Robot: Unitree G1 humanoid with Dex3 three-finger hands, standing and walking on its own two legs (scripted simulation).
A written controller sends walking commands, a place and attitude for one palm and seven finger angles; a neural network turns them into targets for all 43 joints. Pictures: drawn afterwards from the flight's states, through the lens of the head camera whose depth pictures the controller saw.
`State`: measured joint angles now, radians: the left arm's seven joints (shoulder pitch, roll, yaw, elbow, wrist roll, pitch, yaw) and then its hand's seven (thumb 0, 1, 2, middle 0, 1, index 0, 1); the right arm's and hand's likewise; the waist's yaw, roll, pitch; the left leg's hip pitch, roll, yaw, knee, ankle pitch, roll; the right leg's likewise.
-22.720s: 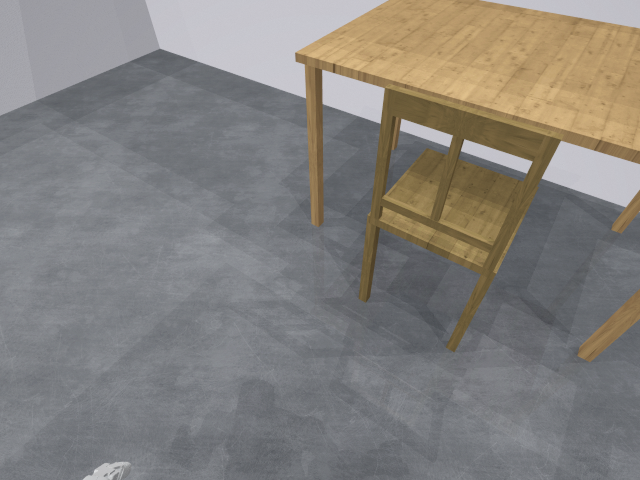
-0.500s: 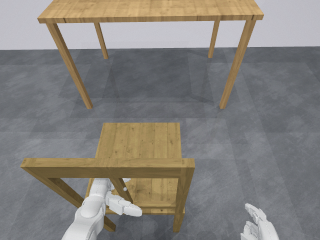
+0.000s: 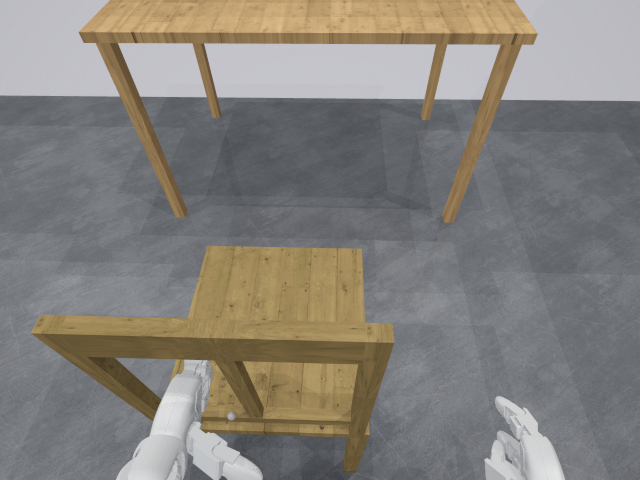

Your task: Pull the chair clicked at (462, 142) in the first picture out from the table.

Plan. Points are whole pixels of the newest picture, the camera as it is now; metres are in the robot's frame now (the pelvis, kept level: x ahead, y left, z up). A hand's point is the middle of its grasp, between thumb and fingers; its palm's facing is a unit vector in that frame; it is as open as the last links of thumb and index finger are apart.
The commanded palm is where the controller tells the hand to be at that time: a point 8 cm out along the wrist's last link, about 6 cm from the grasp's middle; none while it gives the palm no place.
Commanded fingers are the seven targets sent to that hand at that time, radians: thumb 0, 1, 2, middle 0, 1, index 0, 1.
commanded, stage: draw the fingers out of the gap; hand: left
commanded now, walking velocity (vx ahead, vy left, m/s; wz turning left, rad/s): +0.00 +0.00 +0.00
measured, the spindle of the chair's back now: (243, 387) +0.26 +0.12 -0.08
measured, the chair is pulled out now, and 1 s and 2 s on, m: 0.68 0.68 0.68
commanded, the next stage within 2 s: draw the hand back to the body in 0.58 s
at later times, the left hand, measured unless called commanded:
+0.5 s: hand out of the picture +0.14 +0.11 -0.02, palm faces -0.07 -0.99 -0.11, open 17.5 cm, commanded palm +0.11 +0.16 +0.00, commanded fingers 0.00 -0.55 0.20 0.00 0.00 0.00 0.00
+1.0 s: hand (176, 476) +0.14 +0.14 +0.04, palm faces +0.02 -1.00 -0.03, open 17.5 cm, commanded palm +0.10 +0.21 +0.06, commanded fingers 0.00 -0.55 0.20 0.00 0.00 0.00 0.00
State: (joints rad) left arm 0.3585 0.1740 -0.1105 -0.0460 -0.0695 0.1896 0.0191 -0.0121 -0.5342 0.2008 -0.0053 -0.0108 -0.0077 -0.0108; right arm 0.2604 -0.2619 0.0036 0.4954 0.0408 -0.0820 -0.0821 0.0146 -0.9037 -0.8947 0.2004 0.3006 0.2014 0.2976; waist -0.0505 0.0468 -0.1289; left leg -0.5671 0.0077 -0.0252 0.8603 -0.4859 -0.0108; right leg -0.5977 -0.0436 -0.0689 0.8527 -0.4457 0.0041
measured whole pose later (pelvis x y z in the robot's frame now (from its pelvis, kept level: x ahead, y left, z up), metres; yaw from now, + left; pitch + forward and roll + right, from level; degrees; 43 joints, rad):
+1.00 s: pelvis -0.02 +0.01 -0.04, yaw +0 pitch +15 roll -2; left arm 0.77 0.18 -0.06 -0.43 -0.16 -0.31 -0.07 -0.01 -0.54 0.20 0.00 0.00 0.00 0.00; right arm 0.20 -0.19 -0.04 0.47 0.06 -0.10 -0.05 0.02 -0.90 -0.89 0.20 0.30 0.20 0.30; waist 0.02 0.04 -0.17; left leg -0.81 0.01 -0.04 1.14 -0.59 0.00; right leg -0.81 -0.05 -0.08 1.09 -0.53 0.01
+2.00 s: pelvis +0.01 +0.00 +0.04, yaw +0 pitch -1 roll -1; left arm 0.47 0.37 0.36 -0.43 -0.08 -0.03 0.16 0.01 0.75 0.83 -0.19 -0.27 -0.19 -0.27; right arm 0.17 -0.23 -0.01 0.67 0.03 -0.11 -0.09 0.02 -0.90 -0.89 0.20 0.30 0.20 0.30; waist 0.06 0.10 0.00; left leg -0.12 0.02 -0.03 0.47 -0.33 -0.01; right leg -0.14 -0.02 -0.08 0.46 -0.29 0.00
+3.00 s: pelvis -0.07 +0.01 +0.03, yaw -1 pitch +1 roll -1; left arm 0.56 0.39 0.39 -0.52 -0.06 -0.09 0.18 0.01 0.89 0.90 -0.21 -0.30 -0.22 -0.30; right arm 0.20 -0.22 -0.02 0.60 0.03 -0.03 -0.11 0.01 -0.90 -0.89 0.20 0.30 0.20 0.30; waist 0.02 0.03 0.02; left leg -0.33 0.01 -0.01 0.58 -0.26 0.00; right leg -0.34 -0.03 -0.06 0.51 -0.19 0.01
